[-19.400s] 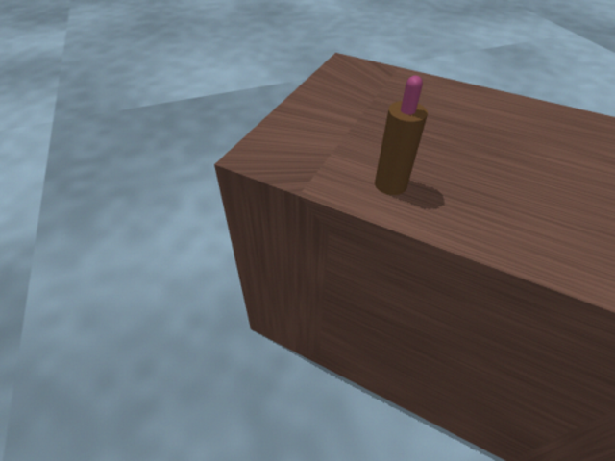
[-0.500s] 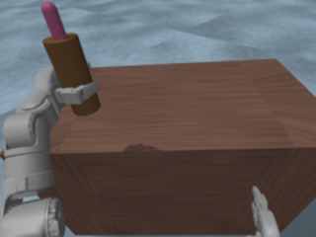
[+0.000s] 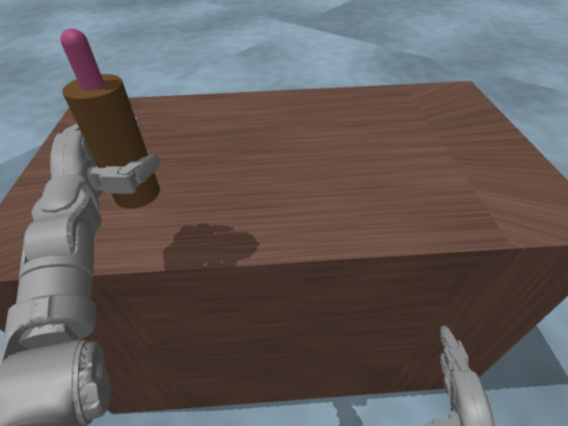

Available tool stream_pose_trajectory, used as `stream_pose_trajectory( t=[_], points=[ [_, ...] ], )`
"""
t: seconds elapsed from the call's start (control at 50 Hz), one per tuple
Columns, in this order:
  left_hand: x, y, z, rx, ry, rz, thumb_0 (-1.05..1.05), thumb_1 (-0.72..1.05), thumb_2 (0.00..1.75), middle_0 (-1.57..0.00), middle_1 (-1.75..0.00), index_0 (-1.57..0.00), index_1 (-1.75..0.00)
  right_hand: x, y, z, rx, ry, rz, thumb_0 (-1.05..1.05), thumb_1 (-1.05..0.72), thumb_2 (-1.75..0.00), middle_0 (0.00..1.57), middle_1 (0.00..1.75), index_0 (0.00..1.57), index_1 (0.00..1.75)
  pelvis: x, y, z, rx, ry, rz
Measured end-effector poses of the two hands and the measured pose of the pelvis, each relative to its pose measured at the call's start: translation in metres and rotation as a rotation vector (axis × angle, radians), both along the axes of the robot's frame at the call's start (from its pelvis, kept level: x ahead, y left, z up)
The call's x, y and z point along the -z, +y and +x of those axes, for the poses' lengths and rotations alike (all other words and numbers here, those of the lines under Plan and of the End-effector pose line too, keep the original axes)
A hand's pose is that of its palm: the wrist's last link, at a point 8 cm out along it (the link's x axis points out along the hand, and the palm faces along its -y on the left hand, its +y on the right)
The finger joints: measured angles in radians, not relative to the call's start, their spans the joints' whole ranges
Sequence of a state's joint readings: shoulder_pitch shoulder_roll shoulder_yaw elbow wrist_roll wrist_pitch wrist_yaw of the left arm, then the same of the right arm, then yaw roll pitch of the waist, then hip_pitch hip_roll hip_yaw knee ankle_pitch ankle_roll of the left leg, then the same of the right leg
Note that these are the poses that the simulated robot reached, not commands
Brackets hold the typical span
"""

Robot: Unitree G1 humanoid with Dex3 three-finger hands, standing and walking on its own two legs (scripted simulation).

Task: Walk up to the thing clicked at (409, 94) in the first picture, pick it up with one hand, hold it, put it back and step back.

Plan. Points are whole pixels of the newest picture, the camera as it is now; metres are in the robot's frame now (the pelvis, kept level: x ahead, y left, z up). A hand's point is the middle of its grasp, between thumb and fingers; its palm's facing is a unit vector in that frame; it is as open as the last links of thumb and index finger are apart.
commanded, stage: crouch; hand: left
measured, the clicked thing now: (109, 126) +0.44 +0.19 +0.24
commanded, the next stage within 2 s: lower in 0.58 s
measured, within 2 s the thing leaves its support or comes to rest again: rests again in 1.42 s
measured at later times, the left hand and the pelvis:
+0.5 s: hand (140, 164) +0.47 +0.18 +0.16, palm faces +0.16 -0.99 +0.00, open 9.0 cm; pelvis +0.02 +0.00 +0.00, yaw +0 degrees
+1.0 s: hand (149, 186) +0.48 +0.19 +0.11, palm faces +0.15 -0.99 +0.00, open 9.0 cm; pelvis +0.01 +0.00 -0.01, yaw -1 degrees
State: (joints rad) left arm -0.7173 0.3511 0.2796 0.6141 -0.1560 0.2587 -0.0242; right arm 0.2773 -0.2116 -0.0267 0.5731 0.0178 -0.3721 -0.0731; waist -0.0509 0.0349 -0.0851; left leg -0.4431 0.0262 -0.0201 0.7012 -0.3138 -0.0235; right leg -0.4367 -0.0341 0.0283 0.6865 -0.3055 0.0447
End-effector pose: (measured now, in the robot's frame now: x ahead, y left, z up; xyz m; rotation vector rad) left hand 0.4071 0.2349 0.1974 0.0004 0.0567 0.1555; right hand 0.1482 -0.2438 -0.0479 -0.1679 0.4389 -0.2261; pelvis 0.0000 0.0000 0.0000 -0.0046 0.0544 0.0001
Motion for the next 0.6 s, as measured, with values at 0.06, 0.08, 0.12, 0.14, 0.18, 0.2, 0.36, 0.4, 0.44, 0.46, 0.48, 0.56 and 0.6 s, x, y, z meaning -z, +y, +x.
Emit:
stream_pose_trajectory(
  t=[0.06, 0.08, 0.12, 0.14, 0.18, 0.2, 0.36, 0.4, 0.44, 0.46, 0.48, 0.56, 0.6],
  points=[
    [0.008, 0.002, 0.004, 0.012, 0.007, 0.008, 0.00, -0.30, 1.15, -0.76, -1.07, -0.78, -1.08, 0.000, 0.005, 0.001, -0.019, 0.012, 0.005, -0.01, 0.55, -0.05, 0.06, 0.06, 0.05, 0.05, -0.001, 0.001, 0.003, 0.002, 0.007, 0.000],
    [0.012, 0.002, 0.005, 0.017, 0.011, 0.009, 0.00, -0.30, 1.15, -0.76, -1.07, -0.78, -1.08, 0.000, 0.006, 0.000, -0.025, 0.019, 0.006, -0.01, 0.56, -0.05, 0.06, 0.06, 0.05, 0.05, -0.001, 0.002, 0.004, 0.003, 0.009, -0.001],
    [0.020, 0.001, 0.007, 0.023, 0.021, 0.007, 0.00, -0.30, 1.15, -0.76, -1.07, -0.78, -1.08, 0.002, 0.008, -0.001, -0.032, 0.035, 0.008, -0.01, 0.56, -0.05, 0.06, 0.06, 0.05, 0.05, -0.001, 0.002, 0.006, 0.004, 0.012, -0.002],
    [0.024, 0.001, 0.009, 0.024, 0.026, 0.005, 0.00, -0.30, 1.15, -0.76, -1.07, -0.78, -1.08, 0.002, 0.009, -0.001, -0.032, 0.043, 0.008, -0.01, 0.56, -0.05, 0.06, 0.06, 0.05, 0.05, -0.001, 0.003, 0.007, 0.005, 0.013, -0.002],
    [0.031, 0.000, 0.011, 0.024, 0.036, 0.003, 0.00, -0.30, 1.15, -0.76, -1.07, -0.78, -1.08, 0.003, 0.008, -0.002, -0.029, 0.059, 0.006, -0.01, 0.56, -0.05, 0.06, 0.06, 0.05, 0.05, -0.001, 0.003, 0.008, 0.006, 0.016, -0.003],
    [0.034, -0.001, 0.013, 0.023, 0.038, 0.004, 0.00, -0.30, 1.15, -0.76, -1.07, -0.78, -1.08, 0.004, 0.007, -0.002, -0.025, 0.065, 0.004, -0.01, 0.56, -0.05, 0.06, 0.06, 0.05, 0.05, -0.001, 0.004, 0.009, 0.007, 0.018, -0.004],
    [0.039, -0.004, 0.026, 0.004, 0.006, -0.002, 0.00, -0.30, 1.15, -0.76, -1.07, -0.78, -1.08, 0.001, 0.001, 0.005, -0.004, 0.092, -0.012, -0.01, 0.55, -0.05, 0.06, 0.06, 0.05, 0.05, -0.002, 0.002, 0.016, 0.009, 0.029, -0.007],
    [0.038, -0.004, 0.029, 0.000, -0.005, -0.003, 0.00, -0.30, 1.15, -0.76, -1.07, -0.78, -1.08, 0.001, 0.000, 0.007, 0.001, 0.099, -0.012, -0.01, 0.55, -0.05, 0.06, 0.06, 0.05, 0.05, -0.002, 0.001, 0.018, 0.008, 0.032, -0.007],
    [0.036, -0.003, 0.032, -0.003, -0.012, -0.003, 0.00, -0.30, 1.16, -0.76, -1.07, -0.78, -1.08, 0.001, 0.000, 0.009, 0.005, 0.106, -0.008, -0.01, 0.54, -0.05, 0.06, 0.06, 0.05, 0.05, -0.002, 0.001, 0.020, 0.007, 0.035, -0.007],
    [0.036, -0.002, 0.032, -0.003, -0.013, -0.004, 0.00, -0.30, 1.16, -0.76, -1.07, -0.78, -1.08, 0.001, 0.000, 0.010, 0.005, 0.109, -0.006, -0.01, 0.54, -0.05, 0.06, 0.06, 0.05, 0.05, -0.002, 0.000, 0.021, 0.007, 0.036, -0.007],
    [0.037, -0.001, 0.033, -0.003, -0.011, -0.004, 0.00, -0.30, 1.16, -0.76, -1.07, -0.78, -1.08, 0.002, 0.000, 0.010, 0.006, 0.114, -0.004, -0.01, 0.54, -0.05, 0.06, 0.06, 0.05, 0.05, -0.003, 0.000, 0.021, 0.006, 0.037, -0.008],
    [0.040, 0.001, 0.034, 0.000, 0.004, 0.010, 0.00, -0.30, 1.16, -0.76, -1.07, -0.78, -1.08, 0.005, -0.001, 0.012, 0.010, 0.132, 0.005, -0.01, 0.54, -0.05, 0.06, 0.06, 0.05, 0.05, -0.003, 0.001, 0.023, 0.007, 0.044, -0.007],
    [0.044, 0.001, 0.034, 0.003, 0.011, 0.013, 0.00, -0.30, 1.16, -0.76, -1.07, -0.78, -1.08, 0.006, -0.001, 0.012, 0.011, 0.139, 0.008, -0.01, 0.54, -0.05, 0.06, 0.06, 0.05, 0.05, -0.003, 0.001, 0.023, 0.006, 0.045, -0.006]
  ],
)
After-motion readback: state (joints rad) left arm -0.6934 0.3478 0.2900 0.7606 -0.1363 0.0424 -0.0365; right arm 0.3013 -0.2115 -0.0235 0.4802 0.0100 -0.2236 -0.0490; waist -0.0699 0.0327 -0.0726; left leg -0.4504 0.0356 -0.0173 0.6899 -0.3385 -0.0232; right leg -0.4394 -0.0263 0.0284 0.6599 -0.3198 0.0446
